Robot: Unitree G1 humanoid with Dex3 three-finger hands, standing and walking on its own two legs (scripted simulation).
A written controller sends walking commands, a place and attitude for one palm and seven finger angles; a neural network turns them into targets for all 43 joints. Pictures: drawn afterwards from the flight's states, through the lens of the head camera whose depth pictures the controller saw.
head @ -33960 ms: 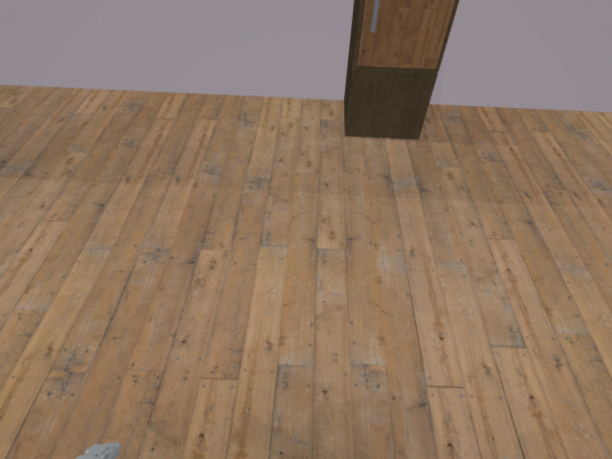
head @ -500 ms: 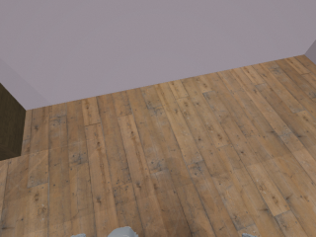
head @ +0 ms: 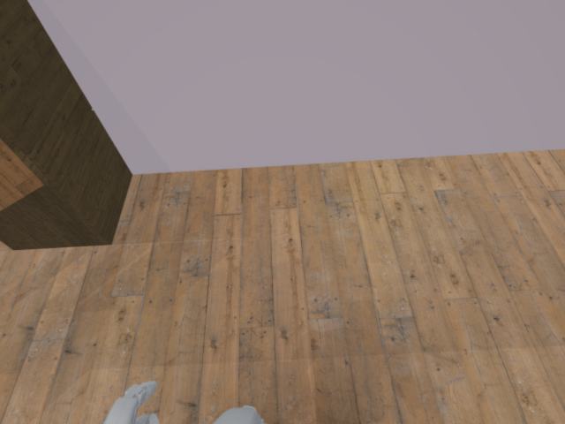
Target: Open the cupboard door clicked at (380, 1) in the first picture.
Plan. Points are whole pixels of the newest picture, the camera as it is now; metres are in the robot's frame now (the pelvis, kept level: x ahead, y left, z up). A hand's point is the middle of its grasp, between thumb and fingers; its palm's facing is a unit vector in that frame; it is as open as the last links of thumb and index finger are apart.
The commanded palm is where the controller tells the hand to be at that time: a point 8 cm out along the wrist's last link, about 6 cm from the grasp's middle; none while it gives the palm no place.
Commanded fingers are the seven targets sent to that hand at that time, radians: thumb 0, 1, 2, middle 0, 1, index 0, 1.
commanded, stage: turn to face it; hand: left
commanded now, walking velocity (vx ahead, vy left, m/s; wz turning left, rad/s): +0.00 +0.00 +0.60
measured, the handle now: out of the picture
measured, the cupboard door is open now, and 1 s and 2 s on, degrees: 45 45 45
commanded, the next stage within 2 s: take the last steps up to it in 1.12 s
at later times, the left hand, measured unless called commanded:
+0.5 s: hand out of the picture -0.03 +0.25 -0.17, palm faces +0.35 -0.90 -0.26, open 7.4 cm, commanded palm none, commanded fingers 0.00 0.90 0.90 -0.20 -0.30 -0.20 -0.30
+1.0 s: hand out of the picture +0.00 +0.18 -0.14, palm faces +0.53 -0.81 -0.25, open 7.4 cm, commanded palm none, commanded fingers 0.00 0.90 0.90 -0.20 -0.30 -0.20 -0.30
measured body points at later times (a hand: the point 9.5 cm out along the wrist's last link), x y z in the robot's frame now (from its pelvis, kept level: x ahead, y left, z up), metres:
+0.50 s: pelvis +0.00 +0.02 +0.00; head +0.04 +0.07 +0.45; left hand -0.04 +0.30 -0.15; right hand +0.19 -0.19 -0.12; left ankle -0.03 +0.11 -0.73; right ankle +0.01 -0.13 -0.65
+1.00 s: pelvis +0.02 -0.03 +0.01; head +0.07 -0.02 +0.46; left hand -0.03 +0.22 -0.12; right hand +0.21 -0.22 -0.14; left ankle -0.07 +0.07 -0.64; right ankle +0.07 -0.12 -0.73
